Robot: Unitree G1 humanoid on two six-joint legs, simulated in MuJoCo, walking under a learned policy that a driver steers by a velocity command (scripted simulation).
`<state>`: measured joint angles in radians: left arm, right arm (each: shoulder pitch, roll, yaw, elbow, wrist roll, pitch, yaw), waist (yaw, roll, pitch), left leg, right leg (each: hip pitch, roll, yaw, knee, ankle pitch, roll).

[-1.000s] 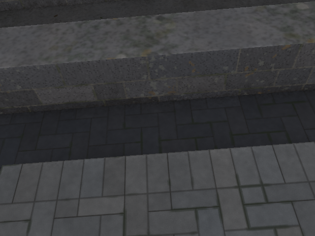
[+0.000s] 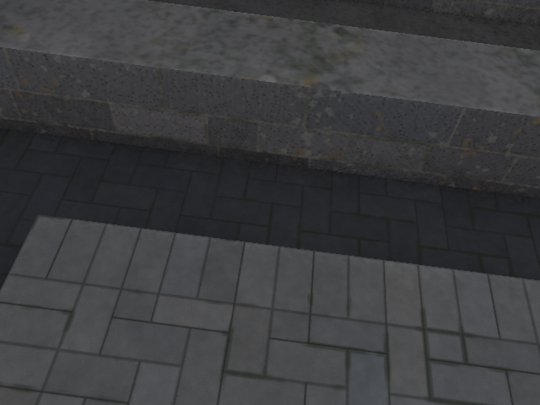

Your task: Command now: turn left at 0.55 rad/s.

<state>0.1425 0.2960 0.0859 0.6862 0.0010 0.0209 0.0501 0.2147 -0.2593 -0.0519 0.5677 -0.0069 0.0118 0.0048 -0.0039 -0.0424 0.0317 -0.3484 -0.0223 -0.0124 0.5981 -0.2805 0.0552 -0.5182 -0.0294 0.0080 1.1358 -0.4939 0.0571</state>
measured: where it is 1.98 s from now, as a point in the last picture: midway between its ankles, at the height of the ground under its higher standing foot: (307, 398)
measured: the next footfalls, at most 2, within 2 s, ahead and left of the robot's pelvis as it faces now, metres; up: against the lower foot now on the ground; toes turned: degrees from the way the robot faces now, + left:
right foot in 0.46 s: +0.09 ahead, -0.16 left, +0.00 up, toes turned +5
left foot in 0.88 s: +0.45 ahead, +0.03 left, +0.00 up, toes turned -10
